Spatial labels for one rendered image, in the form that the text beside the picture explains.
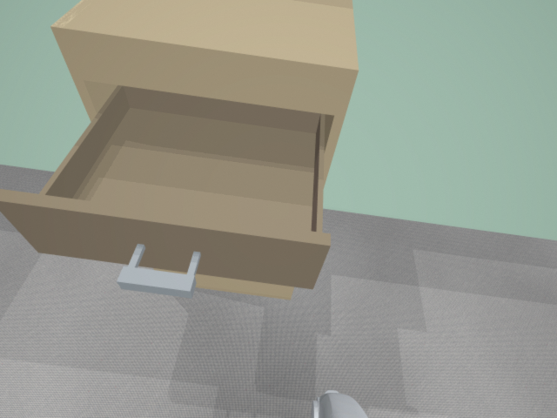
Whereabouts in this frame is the cabinet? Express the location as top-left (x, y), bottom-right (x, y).
top-left (51, 0), bottom-right (359, 300)

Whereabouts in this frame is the handle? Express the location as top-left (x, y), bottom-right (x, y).
top-left (117, 244), bottom-right (201, 299)

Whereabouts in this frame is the right robot thigh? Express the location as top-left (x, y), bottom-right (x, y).
top-left (312, 393), bottom-right (368, 418)

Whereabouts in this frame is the drawer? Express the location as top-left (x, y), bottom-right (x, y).
top-left (0, 85), bottom-right (331, 289)

